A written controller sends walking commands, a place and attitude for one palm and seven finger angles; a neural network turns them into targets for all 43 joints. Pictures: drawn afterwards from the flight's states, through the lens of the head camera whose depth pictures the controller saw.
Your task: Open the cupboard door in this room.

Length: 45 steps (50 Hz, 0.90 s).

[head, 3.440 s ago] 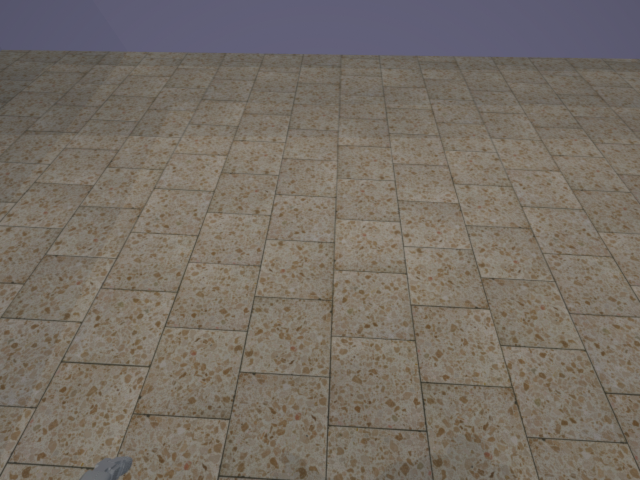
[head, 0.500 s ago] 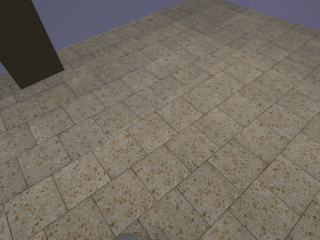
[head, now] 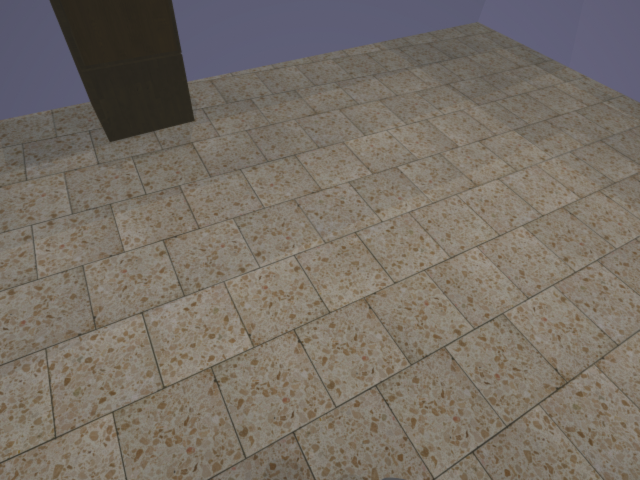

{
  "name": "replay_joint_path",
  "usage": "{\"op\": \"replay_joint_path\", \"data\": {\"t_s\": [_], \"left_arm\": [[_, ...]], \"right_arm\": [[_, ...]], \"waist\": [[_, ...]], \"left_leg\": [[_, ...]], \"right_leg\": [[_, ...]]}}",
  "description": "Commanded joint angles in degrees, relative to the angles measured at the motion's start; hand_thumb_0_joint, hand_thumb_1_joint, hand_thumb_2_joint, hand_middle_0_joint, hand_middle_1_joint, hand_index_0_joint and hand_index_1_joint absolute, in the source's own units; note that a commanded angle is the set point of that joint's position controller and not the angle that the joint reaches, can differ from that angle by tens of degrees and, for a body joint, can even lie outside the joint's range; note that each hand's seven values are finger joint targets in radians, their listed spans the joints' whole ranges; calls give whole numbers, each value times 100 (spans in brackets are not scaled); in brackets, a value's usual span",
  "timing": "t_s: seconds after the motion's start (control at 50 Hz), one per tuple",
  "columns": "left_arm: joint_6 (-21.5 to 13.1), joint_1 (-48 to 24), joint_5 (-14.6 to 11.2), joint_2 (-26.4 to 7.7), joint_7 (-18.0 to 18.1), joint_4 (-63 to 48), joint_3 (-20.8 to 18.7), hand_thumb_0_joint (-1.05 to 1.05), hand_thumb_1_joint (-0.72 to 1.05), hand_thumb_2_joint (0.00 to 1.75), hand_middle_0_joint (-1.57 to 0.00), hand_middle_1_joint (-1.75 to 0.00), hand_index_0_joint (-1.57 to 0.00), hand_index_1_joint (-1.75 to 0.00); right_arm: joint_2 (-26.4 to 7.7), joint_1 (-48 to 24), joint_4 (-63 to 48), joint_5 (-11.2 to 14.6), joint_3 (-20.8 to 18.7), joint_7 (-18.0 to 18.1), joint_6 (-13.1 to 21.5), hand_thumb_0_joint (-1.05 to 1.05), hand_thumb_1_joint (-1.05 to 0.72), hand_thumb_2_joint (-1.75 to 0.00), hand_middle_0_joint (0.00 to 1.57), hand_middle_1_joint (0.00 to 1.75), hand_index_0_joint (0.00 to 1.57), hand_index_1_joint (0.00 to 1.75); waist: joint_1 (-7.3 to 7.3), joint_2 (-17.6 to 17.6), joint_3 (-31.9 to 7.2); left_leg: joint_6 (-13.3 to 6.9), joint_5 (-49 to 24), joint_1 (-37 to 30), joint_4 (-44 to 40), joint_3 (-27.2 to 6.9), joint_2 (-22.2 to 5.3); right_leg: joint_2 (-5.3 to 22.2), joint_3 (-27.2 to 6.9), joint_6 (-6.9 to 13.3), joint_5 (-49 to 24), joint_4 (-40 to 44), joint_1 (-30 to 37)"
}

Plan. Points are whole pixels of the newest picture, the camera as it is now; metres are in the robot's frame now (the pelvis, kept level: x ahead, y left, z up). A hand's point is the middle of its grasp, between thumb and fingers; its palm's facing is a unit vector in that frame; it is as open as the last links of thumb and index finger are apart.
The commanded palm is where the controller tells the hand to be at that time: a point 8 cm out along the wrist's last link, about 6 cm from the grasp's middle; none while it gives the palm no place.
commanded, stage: turn or walk to find it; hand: left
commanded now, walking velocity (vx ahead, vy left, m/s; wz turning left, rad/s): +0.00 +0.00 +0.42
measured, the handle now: out of the picture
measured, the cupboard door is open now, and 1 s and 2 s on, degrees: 0 0 0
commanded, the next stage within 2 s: stand and wait in 0.28 s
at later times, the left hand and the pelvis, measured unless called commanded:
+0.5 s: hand out of the picture -0.02 +0.14 -0.16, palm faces +0.23 -0.94 -0.25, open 7.4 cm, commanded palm none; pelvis -0.04 -0.05 +0.00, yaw +12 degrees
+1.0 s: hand out of the picture -0.13 +0.15 -0.18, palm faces +0.29 -0.94 -0.20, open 7.4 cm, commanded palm none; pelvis -0.08 -0.02 -0.01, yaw +13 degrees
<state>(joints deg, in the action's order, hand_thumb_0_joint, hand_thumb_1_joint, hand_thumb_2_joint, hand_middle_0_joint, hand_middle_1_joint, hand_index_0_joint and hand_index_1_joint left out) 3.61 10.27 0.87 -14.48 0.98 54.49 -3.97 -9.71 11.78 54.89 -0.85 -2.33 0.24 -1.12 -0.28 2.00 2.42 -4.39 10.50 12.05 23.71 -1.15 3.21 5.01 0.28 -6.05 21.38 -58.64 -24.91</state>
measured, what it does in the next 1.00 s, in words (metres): steps on the spot: right foot, then left foot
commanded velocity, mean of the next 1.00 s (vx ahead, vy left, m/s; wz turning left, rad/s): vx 0.00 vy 0.00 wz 0.21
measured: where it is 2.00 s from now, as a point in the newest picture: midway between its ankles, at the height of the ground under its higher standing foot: outside the picture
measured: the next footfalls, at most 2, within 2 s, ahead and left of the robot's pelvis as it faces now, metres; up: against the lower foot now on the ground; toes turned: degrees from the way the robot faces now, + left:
right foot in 0.24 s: +0.02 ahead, -0.15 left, +0.00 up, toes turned +4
left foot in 0.64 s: -0.06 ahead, +0.10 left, +0.00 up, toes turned +14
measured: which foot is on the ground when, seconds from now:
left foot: down 0.00-0.24, up 0.26-0.62, down 0.64-1.00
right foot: up 0.00-0.22, down 0.24-1.00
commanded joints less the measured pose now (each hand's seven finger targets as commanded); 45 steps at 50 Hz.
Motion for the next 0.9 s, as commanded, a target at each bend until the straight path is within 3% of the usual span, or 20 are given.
{"op": "replay_joint_path", "data": {"t_s": [0.0,0.04,0.12,0.16,0.18,0.2,0.22,0.24,0.28,0.32,0.36,0.52,0.58,0.6,0.64,0.66,0.7,0.78,0.84,0.88], "left_arm": [[-115,-201,6,-346,41,-495,-80,0,90,90,-20,-30,-20,-30],[-126,-297,2,-318,43,-555,-65,0,90,90,-20,-30,-20,-30],[-178,19,-47,-218,73,-562,-30,0,90,90,-20,-30,-20,-30],[-220,289,-62,-258,91,-503,-47,0,90,90,-20,-30,-20,-30],[-259,475,-53,-343,108,-465,-75,0,90,90,-20,-30,-20,-30],[-313,601,13,-696,144,-456,-141,0,90,90,-20,-30,-20,-30],[-329,564,77,-1151,157,-555,-213,0,90,90,-20,-30,-20,-30],[-279,329,13,-1130,168,-668,-177,0,90,90,-20,-30,-20,-30],[-317,-333,-4,-707,167,-761,-110,0,90,90,-20,-30,-20,-30],[-390,-310,-10,-442,126,-694,-2,0,90,90,-20,-30,-20,-30],[-436,-50,8,-398,128,-551,14,0,90,90,-20,-30,-20,-30],[-433,930,92,-593,102,74,-2,0,90,90,-20,-30,-20,-30],[-421,737,33,-546,111,230,40,0,90,90,-20,-30,-20,-30],[-399,674,-20,-432,111,249,67,0,90,90,-20,-30,-20,-30],[-356,925,-63,3,82,279,181,0,90,90,-20,-30,-20,-30],[-330,867,-34,54,95,323,208,0,90,90,-20,-30,-20,-30],[-230,620,1,-3,82,478,233,0,90,90,-20,-30,-20,-30],[-257,1053,-5,67,45,806,276,0,90,90,-20,-30,-20,-30],[-327,1112,16,-135,63,865,224,0,90,90,-20,-30,-20,-30],[-338,1016,31,-265,72,787,171,0,90,90,-20,-30,-20,-30]], "right_arm": [[-1248,308,-283,-52,-334,90,36,0,-90,-90,20,30,20,30],[-1260,361,-277,-65,-344,83,16,0,-90,-90,20,30,20,30],[-1285,280,-303,-82,-373,60,-22,0,-90,-90,20,30,20,30],[-1242,240,-307,-56,-380,36,-35,0,-90,-90,20,30,20,30],[-1151,218,-331,-25,-369,16,-42,0,-90,-90,20,30,20,30],[-867,310,-360,24,-349,-18,-54,0,-90,-90,20,30,20,30],[-622,344,-521,15,-306,-10,-48,0,-90,-90,20,30,20,30],[-964,246,-481,-57,-418,1,-105,0,-90,-90,20,30,20,30],[-882,443,-213,-84,-423,-63,-255,0,-90,-90,20,30,20,30],[-756,662,-34,-76,-381,-93,-257,0,-90,-90,20,30,20,30],[-652,717,36,-59,-343,-82,-236,0,-90,-90,20,30,20,30],[-429,-60,23,8,-139,5,-108,0,-90,-90,20,30,20,30],[-403,376,279,41,-76,56,-8,0,-90,-90,20,30,20,30],[-529,562,399,45,-72,67,59,0,-90,-90,20,30,20,30],[-1076,425,366,17,-148,117,152,0,-90,-90,20,30,20,30],[-1097,205,329,-6,-124,123,119,0,-90,-90,20,30,20,30],[-851,7,421,-12,-40,192,148,0,-90,-90,20,30,20,30],[-766,-162,442,18,-2,228,142,0,-90,-90,20,30,20,30],[-742,-130,401,68,-44,180,119,0,-90,-90,20,30,20,30],[-698,-135,339,61,-77,131,78,0,-90,-90,20,30,20,30]], "waist": [[-171,-937,-191],[-197,-948,-190],[-59,-1057,-442],[75,-910,-527],[176,-659,-556],[212,196,-641],[234,1568,-476],[203,1002,-346],[-152,732,77],[-224,514,221],[-162,575,91],[308,892,-90],[34,817,-329],[-59,429,-398],[88,-1137,-543],[115,-1112,-299],[55,-1630,170],[201,-1078,167],[159,-530,26],[121,-57,-55]], "left_leg": [[-590,-1014,-346,-776,-1825,-1579],[-627,-738,-183,-788,-2063,-1578],[-561,-955,73,-551,-2179,-1430],[-371,-716,537,-371,-2144,-1226],[-143,-305,958,-153,-1973,-1002],[214,613,1762,681,-1413,-522],[596,1851,2514,2103,-314,230],[583,2085,2097,3186,-419,11],[600,1395,1910,4165,-443,-192],[673,861,1851,4470,-250,-276],[737,732,1856,4318,-177,-327],[748,1483,904,1744,336,-459],[684,415,-226,193,432,-407],[627,-242,-764,-311,308,-565],[112,-1735,-1088,-366,-846,-1811],[-94,-1413,-506,-548,-783,-1995],[-174,-1349,-24,-957,-714,-1772],[-81,-1646,-74,-523,-363,-1464],[169,-1144,75,-154,-275,-1117],[274,-384,206,18,-186,-940]], "right_leg": [[-44,-20,67,227,476,-288],[-122,-41,124,331,828,-93],[-350,9,271,193,1941,708],[-403,52,319,-405,2853,1477],[-273,11,362,-824,3651,2098],[632,-847,627,-428,4281,2774],[2027,-2279,1249,-403,4635,2662],[2339,-2051,1540,-568,4657,1601],[1512,-1248,1318,-130,4748,823],[1053,-577,1174,-842,4516,840],[978,-335,1162,-1330,4383,1200],[1149,-496,1497,-3039,3904,1753],[870,-298,1178,-2960,3501,1474],[648,-139,950,-2555,3213,1185],[77,312,508,-761,2672,613],[12,381,453,56,2579,808],[48,322,379,300,2129,864],[52,278,388,-414,2823,1171],[239,177,405,-1648,3443,1518],[448,63,477,-1510,3457,1434]]}}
